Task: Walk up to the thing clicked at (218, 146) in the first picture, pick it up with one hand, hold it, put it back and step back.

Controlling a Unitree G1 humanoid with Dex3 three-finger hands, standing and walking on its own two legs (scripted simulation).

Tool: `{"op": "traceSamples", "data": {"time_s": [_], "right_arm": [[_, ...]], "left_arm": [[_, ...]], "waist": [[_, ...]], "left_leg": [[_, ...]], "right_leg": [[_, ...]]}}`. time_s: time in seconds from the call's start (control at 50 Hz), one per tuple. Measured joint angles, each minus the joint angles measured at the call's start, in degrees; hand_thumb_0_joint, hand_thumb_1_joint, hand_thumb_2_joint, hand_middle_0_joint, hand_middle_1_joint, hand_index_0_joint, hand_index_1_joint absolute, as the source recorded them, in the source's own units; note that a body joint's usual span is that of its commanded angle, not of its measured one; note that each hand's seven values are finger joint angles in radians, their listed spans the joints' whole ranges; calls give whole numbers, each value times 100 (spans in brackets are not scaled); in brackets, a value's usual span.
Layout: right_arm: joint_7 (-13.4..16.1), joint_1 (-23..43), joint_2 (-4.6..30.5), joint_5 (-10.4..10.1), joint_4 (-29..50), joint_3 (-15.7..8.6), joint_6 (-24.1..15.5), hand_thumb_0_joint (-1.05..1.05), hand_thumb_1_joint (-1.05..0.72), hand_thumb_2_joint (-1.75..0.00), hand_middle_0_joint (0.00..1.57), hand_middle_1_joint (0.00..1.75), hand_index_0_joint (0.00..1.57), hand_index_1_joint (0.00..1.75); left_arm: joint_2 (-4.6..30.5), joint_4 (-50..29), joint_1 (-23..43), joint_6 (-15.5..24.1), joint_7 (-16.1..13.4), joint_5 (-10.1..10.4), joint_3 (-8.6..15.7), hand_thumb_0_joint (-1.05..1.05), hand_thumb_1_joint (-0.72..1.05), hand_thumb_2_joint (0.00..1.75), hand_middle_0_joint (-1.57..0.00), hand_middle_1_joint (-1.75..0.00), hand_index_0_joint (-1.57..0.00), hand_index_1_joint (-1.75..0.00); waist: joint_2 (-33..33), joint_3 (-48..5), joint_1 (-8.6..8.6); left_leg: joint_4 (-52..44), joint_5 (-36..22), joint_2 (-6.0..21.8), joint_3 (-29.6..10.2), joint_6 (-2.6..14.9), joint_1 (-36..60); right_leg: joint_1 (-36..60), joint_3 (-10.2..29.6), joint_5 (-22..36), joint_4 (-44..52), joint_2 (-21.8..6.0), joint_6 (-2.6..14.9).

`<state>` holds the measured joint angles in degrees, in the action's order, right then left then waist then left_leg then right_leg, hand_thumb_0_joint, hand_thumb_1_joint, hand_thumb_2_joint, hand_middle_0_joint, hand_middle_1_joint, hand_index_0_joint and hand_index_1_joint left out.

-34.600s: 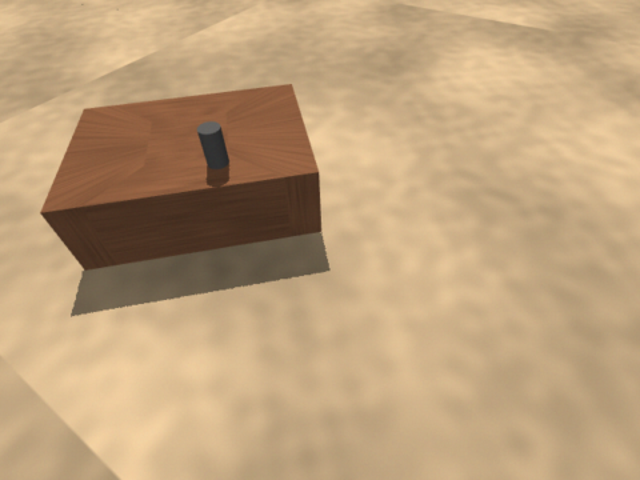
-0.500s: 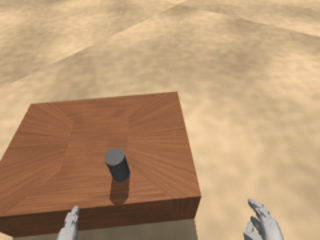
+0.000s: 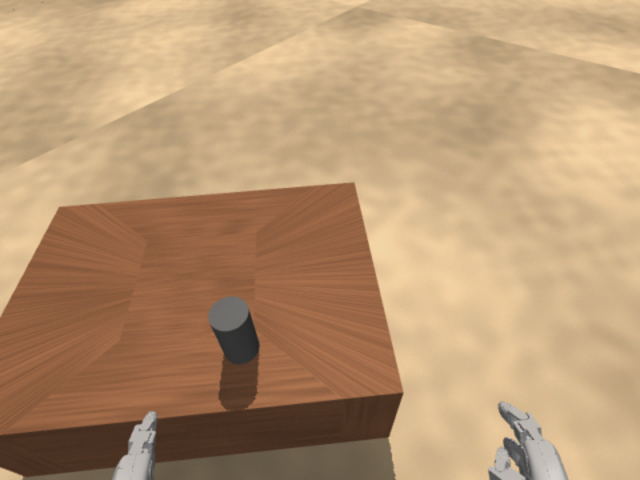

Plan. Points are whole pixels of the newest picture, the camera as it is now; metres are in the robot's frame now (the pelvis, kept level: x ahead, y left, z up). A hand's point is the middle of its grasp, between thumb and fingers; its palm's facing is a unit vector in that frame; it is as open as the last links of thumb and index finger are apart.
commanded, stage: home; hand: left
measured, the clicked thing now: (235, 331) +0.52 +0.21 -0.31
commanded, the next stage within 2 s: stand in 0.48 s
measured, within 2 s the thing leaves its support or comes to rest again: neither
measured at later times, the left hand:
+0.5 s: hand out of the picture +0.17 +0.18 -0.05, palm faces +0.10 -0.95 -0.28, open 17.3 cm
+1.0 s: hand out of the picture +0.09 +0.26 -0.11, palm faces -0.01 -0.93 -0.36, open 9.8 cm
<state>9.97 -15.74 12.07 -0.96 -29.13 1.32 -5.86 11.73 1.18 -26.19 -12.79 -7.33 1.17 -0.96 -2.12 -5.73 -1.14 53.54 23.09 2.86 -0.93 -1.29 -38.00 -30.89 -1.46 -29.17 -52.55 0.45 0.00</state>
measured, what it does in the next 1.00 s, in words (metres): stands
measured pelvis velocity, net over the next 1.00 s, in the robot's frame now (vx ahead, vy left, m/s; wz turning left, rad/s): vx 0.00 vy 0.01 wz -0.01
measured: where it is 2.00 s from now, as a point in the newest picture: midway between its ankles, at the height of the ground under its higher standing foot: outside the picture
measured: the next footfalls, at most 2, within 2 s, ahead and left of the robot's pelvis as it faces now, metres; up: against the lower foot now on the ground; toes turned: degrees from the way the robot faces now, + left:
none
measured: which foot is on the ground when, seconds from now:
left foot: down 0.00-1.00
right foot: down 0.00-1.00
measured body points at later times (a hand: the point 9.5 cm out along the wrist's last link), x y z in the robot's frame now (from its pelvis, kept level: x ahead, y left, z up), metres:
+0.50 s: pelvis +0.00 +0.00 +0.00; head +0.02 -0.01 +0.45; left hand +0.16 +0.23 -0.03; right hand +0.16 -0.25 -0.08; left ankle +0.04 +0.13 -0.69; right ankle -0.03 -0.12 -0.69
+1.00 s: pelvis +0.00 +0.01 +0.03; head +0.01 +0.02 +0.48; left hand +0.09 +0.31 -0.09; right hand +0.09 -0.28 -0.09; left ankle +0.04 +0.13 -0.69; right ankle -0.03 -0.12 -0.69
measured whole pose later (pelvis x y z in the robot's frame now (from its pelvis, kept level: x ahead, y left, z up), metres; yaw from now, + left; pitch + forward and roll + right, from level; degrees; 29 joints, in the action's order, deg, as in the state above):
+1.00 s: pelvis +0.00 +0.01 +0.03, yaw +0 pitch -1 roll +0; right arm 0.2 -11.6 18.5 2.4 -53.4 -2.6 -0.4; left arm 19.0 48.1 -14.5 0.3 -1.5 -1.8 1.0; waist 0.1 1.5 0.3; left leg 39.5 17.9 0.9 1.4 0.3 -20.4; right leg -14.3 0.3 -23.8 -39.2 -1.6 -1.2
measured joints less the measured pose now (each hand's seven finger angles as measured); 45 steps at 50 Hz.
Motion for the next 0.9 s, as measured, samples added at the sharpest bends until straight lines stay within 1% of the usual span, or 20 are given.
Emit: {"op": "traceSamples", "data": {"time_s": [0.6, 0.62, 0.64, 0.66, 0.68, 0.72, 0.78, 0.84, 0.9], "right_arm": [[50, -23, 20, 19, 35, -9, -20, 1, -90, -90, 20, 30, 20, 30], [-11, 48, 29, 155, -96, -36, -26, 1, -90, -90, 20, 30, 20, 30], [-144, 167, 67, 315, -340, -56, 32, 1, -90, -90, 20, 30, 20, 30], [-297, 291, 122, 431, -616, -55, 138, 1, -90, -90, 20, 30, 20, 30], [-444, 394, 180, 495, -863, -53, 255, 1, -90, -90, 20, 30, 20, 30], [-680, 510, 278, 491, -1223, -95, 408, 1, -90, -90, 20, 30, 20, 30], [-905, 484, 418, 411, -1519, -212, 463, 1, -90, -90, 20, 30, 20, 30], [-984, 431, 543, 373, -1792, -331, 482, 1, -90, -90, 20, 30, 20, 30], [-996, 400, 620, 362, -2046, -398, 516, 1, -90, -90, 20, 30, 20, 30]], "left_arm": [[7, -133, -81, -60, 9, -1, 11, -1, -51, 7, -6, -6, -6, -6], [42, 99, 39, 134, 67, -135, -4, -1, -51, 7, -6, -6, -6, -6], [117, 531, 253, 386, 166, -287, -25, -1, -51, 8, -7, -7, -7, -7], [206, 1009, 468, 591, 269, -400, -34, -1, -50, 9, -8, -8, -8, -8], [290, 1461, 650, 736, 362, -470, -28, -1, -48, 11, -9, -10, -9, -10], [435, 2214, 900, 936, 503, -495, 6, -1, -42, 17, -12, -14, -12, -14], [588, 2978, 1021, 1117, 618, -428, 86, -1, -28, 31, -15, -20, -15, -20], [672, 3566, 1048, 1219, 630, -379, 152, -1, -10, 48, -18, -24, -17, -24], [720, 4054, 1081, 1263, 614, -347, 194, -1, 11, 64, -19, -26, -18, -26]], "waist": [[-5, -32, 4], [17, 80, 21], [62, 208, 59], [120, 290, 97], [170, 339, 118], [234, 427, 128], [273, 507, 135], [263, 566, 132], [255, 620, 130]], "left_leg": [[44, 15, 5, -35, -14, -40], [13, 5, -9, -24, -8, 68], [-54, -20, -37, 6, 13, 223], [-136, -50, -70, 46, 38, 365], [-217, -78, -101, 79, 59, 482], [-369, -129, -149, 121, 76, 694], [-581, -189, -176, 172, 83, 964], [-783, -246, -180, 199, 103, 1208], [-998, -323, -189, 218, 129, 1425]], "right_leg": [[-27, -31, -24, -40, 11, 14], [71, -22, -24, -29, -4, 21], [202, 0, -22, -7, -34, 31], [309, 34, -19, 16, -70, 37], [397, 60, -14, 45, -104, 37], [575, 93, 9, 135, -154, 20], [821, 136, 75, 331, -186, -15], [1073, 157, 172, 581, -192, -51], [1302, 170, 287, 842, -200, -82]]}}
